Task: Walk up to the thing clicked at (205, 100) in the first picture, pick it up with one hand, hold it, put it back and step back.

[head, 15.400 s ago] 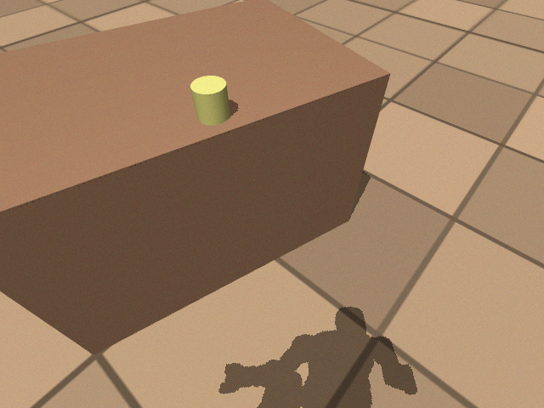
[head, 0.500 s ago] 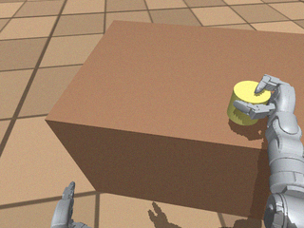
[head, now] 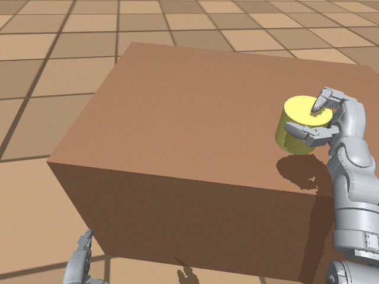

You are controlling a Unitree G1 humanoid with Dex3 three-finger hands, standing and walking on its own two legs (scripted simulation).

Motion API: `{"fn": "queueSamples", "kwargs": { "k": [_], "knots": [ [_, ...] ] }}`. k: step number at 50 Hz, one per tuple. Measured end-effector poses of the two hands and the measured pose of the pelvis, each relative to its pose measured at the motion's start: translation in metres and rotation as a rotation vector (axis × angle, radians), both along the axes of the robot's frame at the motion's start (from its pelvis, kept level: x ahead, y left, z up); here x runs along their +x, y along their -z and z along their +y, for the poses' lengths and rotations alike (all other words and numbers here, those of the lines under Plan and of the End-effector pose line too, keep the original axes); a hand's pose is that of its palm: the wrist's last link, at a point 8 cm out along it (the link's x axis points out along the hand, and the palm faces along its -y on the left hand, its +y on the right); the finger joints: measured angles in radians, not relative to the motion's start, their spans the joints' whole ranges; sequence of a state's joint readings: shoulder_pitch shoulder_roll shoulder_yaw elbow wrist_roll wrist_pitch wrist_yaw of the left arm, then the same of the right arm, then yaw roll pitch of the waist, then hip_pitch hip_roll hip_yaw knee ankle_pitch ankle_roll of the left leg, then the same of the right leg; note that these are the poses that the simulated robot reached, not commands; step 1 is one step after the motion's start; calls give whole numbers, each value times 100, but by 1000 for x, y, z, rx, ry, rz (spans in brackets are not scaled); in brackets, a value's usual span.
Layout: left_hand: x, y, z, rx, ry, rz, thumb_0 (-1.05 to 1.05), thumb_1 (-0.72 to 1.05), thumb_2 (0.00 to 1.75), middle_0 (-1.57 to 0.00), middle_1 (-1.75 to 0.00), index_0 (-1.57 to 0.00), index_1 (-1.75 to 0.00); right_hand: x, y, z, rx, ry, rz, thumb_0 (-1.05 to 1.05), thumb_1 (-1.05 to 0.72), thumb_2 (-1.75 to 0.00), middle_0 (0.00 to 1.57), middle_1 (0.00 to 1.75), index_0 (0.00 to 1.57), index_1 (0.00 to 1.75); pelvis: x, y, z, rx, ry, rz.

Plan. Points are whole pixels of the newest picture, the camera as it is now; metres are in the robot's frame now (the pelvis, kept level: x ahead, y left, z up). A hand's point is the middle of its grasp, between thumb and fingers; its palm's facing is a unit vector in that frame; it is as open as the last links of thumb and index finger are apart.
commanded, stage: lift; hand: right
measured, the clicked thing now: (300, 125) +0.40 -0.19 +0.17
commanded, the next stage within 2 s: hold in 0.68 s
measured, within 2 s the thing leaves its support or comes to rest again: neither
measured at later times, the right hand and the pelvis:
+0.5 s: hand (324, 110) +0.35 -0.19 +0.25, palm faces +0.19 +0.98 -0.02, open 7.2 cm; pelvis -0.01 +0.00 +0.00, yaw -1 degrees
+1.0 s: hand (332, 104) +0.33 -0.18 +0.27, palm faces +0.19 +0.98 -0.01, open 7.2 cm; pelvis -0.01 +0.00 +0.01, yaw -1 degrees
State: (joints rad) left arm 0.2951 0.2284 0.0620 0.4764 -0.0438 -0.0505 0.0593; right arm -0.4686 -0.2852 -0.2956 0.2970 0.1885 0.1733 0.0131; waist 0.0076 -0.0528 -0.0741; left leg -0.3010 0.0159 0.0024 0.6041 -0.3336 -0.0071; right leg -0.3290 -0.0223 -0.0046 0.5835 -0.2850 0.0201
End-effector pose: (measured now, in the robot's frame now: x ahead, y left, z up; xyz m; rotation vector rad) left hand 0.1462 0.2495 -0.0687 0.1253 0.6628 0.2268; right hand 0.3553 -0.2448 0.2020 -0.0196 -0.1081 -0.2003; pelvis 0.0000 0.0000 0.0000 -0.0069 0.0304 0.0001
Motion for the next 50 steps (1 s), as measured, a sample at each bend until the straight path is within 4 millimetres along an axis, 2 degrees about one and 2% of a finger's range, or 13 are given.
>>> {"fn": "queueSamples", "kwargs": {
  "k": [14, 27, 50],
  "knots": [
    [5, -3, 10, 12, 18, -10, -1, -54, 6, -5, -5, -5, -5, -22, -26, 4, 0, -5, 22, -1, 43, -88, 64, 83, 129, 141, -2, -3, 2, -2, 12, -35],
    [6, -1, 2, -27, 45, -38, -1, -54, 5, -5, -4, -5, -5, -40, -48, 9, -8, -1, 28, -1, 43, -88, 64, 83, 131, 143, -6, -5, 4, -3, 19, -55],
    [7, -3, 7, -23, 50, -72, -1, -53, 5, -4, -4, -5, -4, -55, -71, 16, -1, -13, 19, -2, 43, -88, 63, 84, 131, 142, -9, -6, 5, -4, 24, -70]
  ]
}}
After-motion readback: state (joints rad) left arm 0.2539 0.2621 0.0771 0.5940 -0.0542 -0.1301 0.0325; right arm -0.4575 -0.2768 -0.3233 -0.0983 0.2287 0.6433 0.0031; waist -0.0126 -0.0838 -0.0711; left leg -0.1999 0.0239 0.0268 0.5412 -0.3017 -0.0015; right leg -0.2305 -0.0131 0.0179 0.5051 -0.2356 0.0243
